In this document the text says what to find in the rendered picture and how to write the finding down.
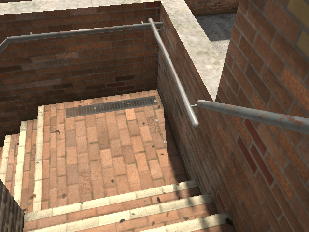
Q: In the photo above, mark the stairs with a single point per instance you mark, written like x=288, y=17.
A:
x=179, y=207
x=17, y=164

